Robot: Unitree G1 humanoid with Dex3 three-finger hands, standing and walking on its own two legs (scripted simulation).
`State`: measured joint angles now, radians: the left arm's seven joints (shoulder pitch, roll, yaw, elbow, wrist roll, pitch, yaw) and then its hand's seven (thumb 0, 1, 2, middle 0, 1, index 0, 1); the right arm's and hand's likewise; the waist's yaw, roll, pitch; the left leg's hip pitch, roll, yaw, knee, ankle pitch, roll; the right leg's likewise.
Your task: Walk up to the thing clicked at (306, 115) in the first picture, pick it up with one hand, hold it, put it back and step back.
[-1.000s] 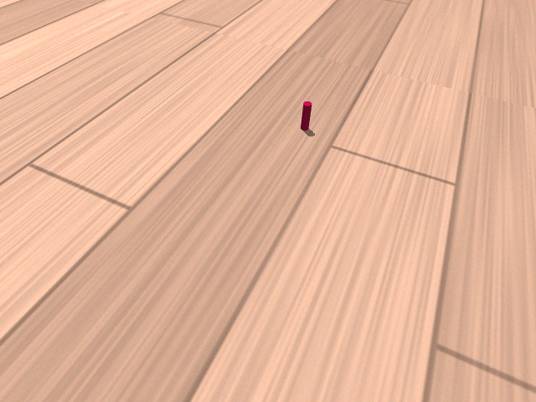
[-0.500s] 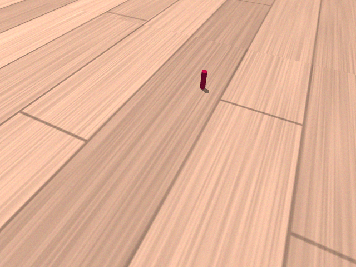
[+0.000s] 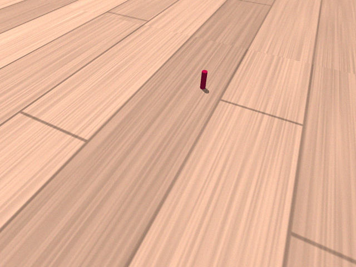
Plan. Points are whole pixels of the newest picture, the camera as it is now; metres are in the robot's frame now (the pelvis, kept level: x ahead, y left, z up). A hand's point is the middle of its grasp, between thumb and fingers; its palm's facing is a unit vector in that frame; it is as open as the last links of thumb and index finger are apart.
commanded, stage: stand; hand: left
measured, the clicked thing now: (203, 79) +1.75 -0.27 -0.70
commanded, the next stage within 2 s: walk up in 0.12 s
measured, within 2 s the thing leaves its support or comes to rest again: neither
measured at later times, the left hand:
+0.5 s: hand (95, 254) +0.20 +0.21 -0.14, palm faces -0.11 -0.89 -0.44, open 7.4 cm
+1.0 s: hand (132, 175) +0.44 +0.15 -0.17, palm faces -0.28 -0.90 -0.34, open 7.4 cm
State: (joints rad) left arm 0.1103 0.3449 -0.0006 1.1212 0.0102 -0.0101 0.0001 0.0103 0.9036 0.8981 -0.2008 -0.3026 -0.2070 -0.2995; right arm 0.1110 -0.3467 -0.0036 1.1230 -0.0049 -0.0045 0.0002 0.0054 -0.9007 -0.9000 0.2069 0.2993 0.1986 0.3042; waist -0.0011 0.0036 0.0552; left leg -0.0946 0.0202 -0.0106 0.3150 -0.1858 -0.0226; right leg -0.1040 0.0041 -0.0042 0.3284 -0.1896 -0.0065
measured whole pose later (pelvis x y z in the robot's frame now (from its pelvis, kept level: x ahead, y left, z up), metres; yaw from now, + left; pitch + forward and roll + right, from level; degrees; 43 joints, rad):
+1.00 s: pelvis +0.32 -0.11 -0.02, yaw -15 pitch -2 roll +1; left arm 0.30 0.45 0.05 0.92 0.00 -0.06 -0.05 0.01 0.90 0.90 -0.20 -0.30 -0.21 -0.30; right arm 0.23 -0.38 -0.08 0.85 -0.01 -0.09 0.07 0.00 -0.90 -0.90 0.21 0.30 0.20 0.30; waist -0.01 -0.07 0.06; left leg -0.30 0.06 0.13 0.55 -0.21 0.02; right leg -0.40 -0.01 0.06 1.13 -0.37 -0.03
